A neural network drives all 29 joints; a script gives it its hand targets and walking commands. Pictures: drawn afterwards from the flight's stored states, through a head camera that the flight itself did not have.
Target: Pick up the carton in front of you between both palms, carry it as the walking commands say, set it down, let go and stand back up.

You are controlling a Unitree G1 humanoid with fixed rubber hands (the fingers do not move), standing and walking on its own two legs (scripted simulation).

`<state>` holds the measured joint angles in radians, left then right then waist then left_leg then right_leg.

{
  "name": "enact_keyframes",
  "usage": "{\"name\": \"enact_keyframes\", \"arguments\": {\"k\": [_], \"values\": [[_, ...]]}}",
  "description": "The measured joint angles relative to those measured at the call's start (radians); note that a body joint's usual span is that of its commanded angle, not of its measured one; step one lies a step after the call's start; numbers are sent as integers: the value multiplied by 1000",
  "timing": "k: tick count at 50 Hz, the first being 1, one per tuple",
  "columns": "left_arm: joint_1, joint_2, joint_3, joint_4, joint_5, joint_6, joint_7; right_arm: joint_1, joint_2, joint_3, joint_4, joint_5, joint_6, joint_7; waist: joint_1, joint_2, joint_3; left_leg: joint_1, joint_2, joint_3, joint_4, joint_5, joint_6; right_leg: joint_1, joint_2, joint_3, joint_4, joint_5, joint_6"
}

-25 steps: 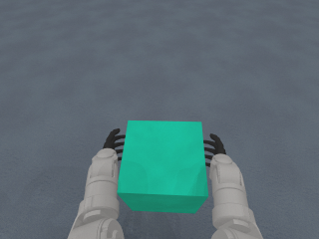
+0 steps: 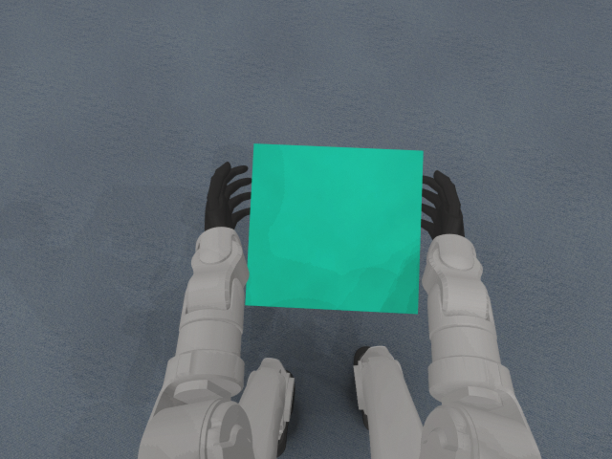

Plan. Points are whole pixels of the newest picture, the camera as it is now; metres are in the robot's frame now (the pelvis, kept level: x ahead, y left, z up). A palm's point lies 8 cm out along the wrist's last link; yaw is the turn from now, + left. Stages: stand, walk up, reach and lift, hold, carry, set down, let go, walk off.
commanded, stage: set down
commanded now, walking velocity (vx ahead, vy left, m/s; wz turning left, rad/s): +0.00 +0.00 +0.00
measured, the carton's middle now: (329, 230) +0.43 -0.03 -0.16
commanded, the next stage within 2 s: none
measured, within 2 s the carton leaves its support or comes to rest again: rests again in 1.80 s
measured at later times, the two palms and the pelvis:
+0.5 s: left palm (261, 235) +0.44 +0.09 -0.22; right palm (429, 242) +0.42 -0.20 -0.23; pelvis -0.02 -0.01 -0.13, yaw +2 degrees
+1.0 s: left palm (281, 240) +0.47 +0.07 -0.37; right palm (419, 248) +0.44 -0.22 -0.38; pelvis -0.05 -0.01 -0.24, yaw +4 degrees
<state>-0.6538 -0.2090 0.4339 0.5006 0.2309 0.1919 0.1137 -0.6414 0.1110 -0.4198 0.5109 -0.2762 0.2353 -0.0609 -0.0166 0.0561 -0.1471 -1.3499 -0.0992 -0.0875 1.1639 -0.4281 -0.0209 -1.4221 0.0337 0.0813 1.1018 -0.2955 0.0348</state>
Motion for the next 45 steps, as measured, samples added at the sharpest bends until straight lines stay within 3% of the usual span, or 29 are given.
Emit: {"name": "enact_keyframes", "arguments": {"k": [9, 18, 31, 45], "values": [[-78, 4, 22, 79, 18, 28, 27, -91, -54, -39, 98, -22, 36, 26, -17, 5, -87, -213, -23, 9, 177, -58, -2, -216, 5, 12, 181, -58, 10], [-155, 41, -8, 131, -21, -4, 77, -166, -105, -1, 149, 34, 15, -5, -25, 1, -87, -414, -37, 17, 361, -109, -17, -427, 24, 20, 369, -101, 14], [-308, 119, -30, 211, -86, -16, 98, -305, -169, 46, 207, 95, 16, -51, -37, 14, 0, -626, -67, 15, 592, -153, -53, -650, 43, 19, 605, -133, 13], [-484, 180, -29, 318, -99, -20, 109, -466, -253, 60, 301, 124, 19, -42, -57, 26, 115, -803, -97, 25, 785, -173, -73, -830, 62, 25, 792, -139, 28]]}}
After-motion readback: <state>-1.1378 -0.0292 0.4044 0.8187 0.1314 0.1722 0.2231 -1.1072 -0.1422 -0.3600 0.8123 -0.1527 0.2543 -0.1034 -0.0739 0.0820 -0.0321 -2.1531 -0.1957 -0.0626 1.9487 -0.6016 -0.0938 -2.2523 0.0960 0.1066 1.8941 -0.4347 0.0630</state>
